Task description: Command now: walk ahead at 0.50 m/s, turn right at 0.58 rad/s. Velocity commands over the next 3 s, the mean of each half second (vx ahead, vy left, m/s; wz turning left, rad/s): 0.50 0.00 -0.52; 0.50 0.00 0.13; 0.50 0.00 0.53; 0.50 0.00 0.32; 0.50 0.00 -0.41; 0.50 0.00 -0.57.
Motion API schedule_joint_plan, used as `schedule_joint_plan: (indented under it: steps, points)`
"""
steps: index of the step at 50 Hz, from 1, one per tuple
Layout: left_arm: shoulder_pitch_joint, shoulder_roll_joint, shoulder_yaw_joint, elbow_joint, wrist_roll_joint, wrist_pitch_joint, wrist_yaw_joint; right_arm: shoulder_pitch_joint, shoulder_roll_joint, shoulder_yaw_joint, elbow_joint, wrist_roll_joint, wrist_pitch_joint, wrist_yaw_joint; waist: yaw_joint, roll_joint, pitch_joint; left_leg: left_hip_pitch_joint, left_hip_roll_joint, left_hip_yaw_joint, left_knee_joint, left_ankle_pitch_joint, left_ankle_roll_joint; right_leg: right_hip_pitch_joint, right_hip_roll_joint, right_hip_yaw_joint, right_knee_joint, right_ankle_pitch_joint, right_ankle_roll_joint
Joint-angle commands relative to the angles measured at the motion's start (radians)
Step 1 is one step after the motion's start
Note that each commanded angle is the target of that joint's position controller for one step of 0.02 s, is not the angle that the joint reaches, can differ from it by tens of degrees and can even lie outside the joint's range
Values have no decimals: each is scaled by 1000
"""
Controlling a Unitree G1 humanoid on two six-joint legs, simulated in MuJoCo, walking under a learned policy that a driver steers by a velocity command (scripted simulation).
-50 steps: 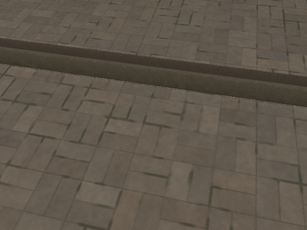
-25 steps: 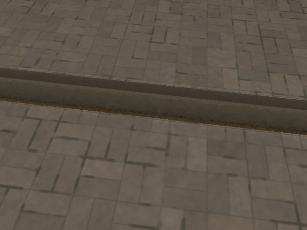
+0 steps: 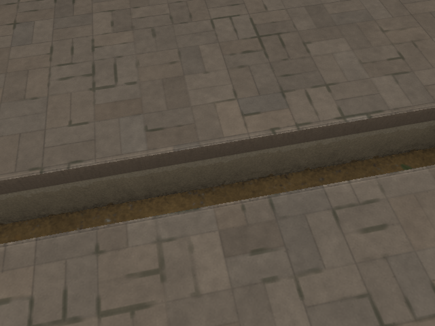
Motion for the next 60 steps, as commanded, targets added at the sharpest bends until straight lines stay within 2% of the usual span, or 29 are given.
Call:
schedule_joint_plan:
  steps: [1,4,7,12,15,17,18,19,20,21,22,24,27,32,37,39,40,41,42,43,44,45,47,49,54,56,57,59,60]
  points:
    - [-7,118,31,-84,6,-23,12,13,-115,-34,-78,-18,-3,-2,-23,-52,-132,-185,52,-53,-85,78,-6,232,-265,383,-280,224,-208]
    - [36,151,40,-65,-1,-26,32,-58,-74,-21,-101,-27,15,-6,-11,-45,-89,-193,27,-27,-241,193,-45,155,-230,302,-295,294,-199]
    - [86,147,39,-45,-10,-14,47,-178,-42,-6,-129,-21,10,3,36,-79,-61,-165,-15,-24,-467,391,-53,133,-183,266,-283,205,-152]
    - [154,151,42,-18,-17,3,56,-286,-66,-13,-166,-4,-14,28,76,-107,-50,-74,-72,-34,-660,452,-35,170,-198,344,-207,117,-121]
    - [149,147,42,-18,-17,11,64,-250,-95,-29,-169,3,-20,32,44,-147,-61,-10,-85,-46,-712,324,-1,238,-220,431,-120,132,-101]
    - [116,105,29,-33,-13,11,63,-88,-125,-51,-133,-10,-29,25,-43,-143,-139,225,-58,-33,-770,353,49,214,-160,394,32,211,-55]
    - [126,45,6,-51,4,8,61,61,-180,-65,-118,-27,-31,18,-94,-35,-279,485,110,-195,-745,352,112,97,-100,310,307,79,-16]
    - [295,-8,-11,-61,-23,1,62,158,-248,-82,-72,-34,-16,24,-30,304,-394,785,315,-656,-825,145,290,-252,36,191,622,-383,54]
    - [304,86,1,-29,-31,-2,63,160,-158,-64,-74,0,-10,33,-54,233,-331,762,336,-786,-888,-114,298,-394,-30,213,765,-405,67]
    - [184,133,13,-37,-25,0,61,117,-96,-45,-82,5,-3,31,-81,124,-193,645,289,-643,-906,-136,261,-436,-59,199,809,-313,73]
    - [103,129,13,-56,-12,1,62,68,-81,-36,-87,-6,6,29,-70,45,-118,519,244,-514,-917,-49,236,-416,-89,163,790,-244,75]
    - [54,101,13,-76,0,-7,52,27,-56,-21,-77,-24,10,26,-27,62,-55,362,170,-362,-957,126,222,-352,-140,150,683,-167,72]
    - [74,61,1,-69,-1,-3,48,38,-71,-24,-50,-16,3,25,-1,93,-69,302,144,-262,-994,287,240,-293,-161,99,567,-148,80]
    - [-94,18,-32,-104,9,-22,32,94,-137,-38,-10,9,22,19,-52,56,-41,269,119,-151,-1022,365,228,-233,-163,46,219,74,89]
    - [-195,55,-26,-121,-3,-48,11,188,-162,-39,23,25,56,13,-78,79,-21,301,139,-186,-964,333,201,-117,-108,37,16,126,97]
    - [-157,77,-14,-107,-2,-58,5,197,-172,-41,27,24,75,6,-40,86,-32,310,150,-217,-916,312,180,-17,-91,29,-43,109,80]
    - [-91,95,-2,-83,1,-60,8,196,-164,-38,27,23,79,2,-1,83,-58,289,128,-208,-856,341,160,93,-83,21,-72,102,62]
    - [21,136,19,-59,10,-62,15,186,-128,-25,19,17,79,1,61,61,-129,231,69,-164,-695,354,124,265,-135,61,-70,114,29]
    - [201,213,39,-37,28,-59,27,179,-53,0,-16,-9,71,3,134,-89,-291,56,-14,-78,-349,124,74,531,-351,276,-46,101,-38]
    - [237,242,46,-14,29,-47,19,287,0,14,-40,16,54,1,86,-338,-373,-234,-98,-54,-74,-224,46,687,-517,657,-162,-201,-163]
    - [211,153,24,-17,13,-48,10,247,-102,-12,-30,33,52,-2,107,-217,-260,-332,-57,-119,41,-181,43,604,-485,668,-220,-343,-145]
    - [160,112,10,-14,9,-47,8,182,-128,-24,-46,38,55,-2,95,-181,-153,-365,-32,-113,58,-90,45,508,-453,528,-237,-307,-116]
    - [46,63,-4,-13,23,-50,2,155,-109,-29,-50,24,69,-5,36,-138,-69,-297,19,-102,-7,47,27,340,-372,342,-287,-103,-92]
    - [3,40,-4,1,26,-58,5,179,-78,-31,-43,24,90,0,-5,-147,-50,-219,46,-101,-48,106,23,251,-344,219,-323,51,-77]
    - [7,100,23,50,27,-71,21,87,-37,-21,-84,11,105,3,-3,-92,-4,-242,54,-100,-268,282,16,236,-342,48,-371,204,-76]
    - [22,126,31,65,22,-60,38,5,-20,-14,-129,3,93,27,18,-67,-12,-223,43,-65,-369,364,23,259,-335,-22,-345,298,-66]
    - [42,144,39,75,38,-58,42,16,-9,-14,-129,-5,93,34,19,-74,-54,-148,34,-18,-303,378,12,247,-333,-60,-307,373,-78]
    - [30,144,40,72,31,-47,43,-7,-30,-19,-142,4,100,47,18,-85,-19,-114,24,12,-334,371,19,206,-325,-113,-285,384,-68]
    - [18,143,43,46,43,-48,45,11,-73,-40,-129,0,98,49,10,-63,-56,-9,-26,93,-209,439,12,167,-318,-139,-229,402,-70]
Next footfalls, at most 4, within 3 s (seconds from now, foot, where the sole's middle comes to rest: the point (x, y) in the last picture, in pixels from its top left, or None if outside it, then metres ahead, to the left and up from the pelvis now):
0.36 left None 0.38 0.11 -0.77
0.82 right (299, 293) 0.54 -0.19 -0.77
1.30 left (226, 234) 0.74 0.03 -0.77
1.92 right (260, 113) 1.30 -0.12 -0.77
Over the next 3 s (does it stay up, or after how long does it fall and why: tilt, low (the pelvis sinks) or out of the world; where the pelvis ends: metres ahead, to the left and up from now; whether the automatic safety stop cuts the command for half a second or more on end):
stays up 1.66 0.00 -0.01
